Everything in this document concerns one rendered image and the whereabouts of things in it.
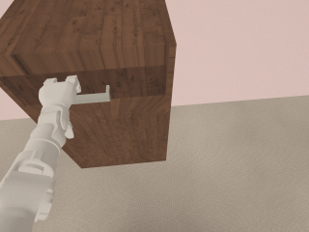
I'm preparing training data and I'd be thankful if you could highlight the left robot forearm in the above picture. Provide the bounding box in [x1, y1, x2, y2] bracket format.
[0, 103, 70, 193]

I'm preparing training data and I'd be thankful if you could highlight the drawer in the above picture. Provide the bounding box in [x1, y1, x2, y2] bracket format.
[0, 65, 167, 106]

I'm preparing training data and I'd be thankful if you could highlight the left robot upper arm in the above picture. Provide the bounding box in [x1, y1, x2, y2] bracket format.
[0, 171, 56, 232]

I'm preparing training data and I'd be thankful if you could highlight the cabinet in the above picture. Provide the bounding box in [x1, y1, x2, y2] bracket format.
[0, 0, 177, 169]

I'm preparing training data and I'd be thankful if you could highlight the robot left hand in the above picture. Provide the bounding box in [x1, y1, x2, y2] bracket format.
[39, 75, 81, 139]

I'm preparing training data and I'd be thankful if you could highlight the handle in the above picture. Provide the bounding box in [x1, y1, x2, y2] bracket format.
[72, 85, 111, 104]

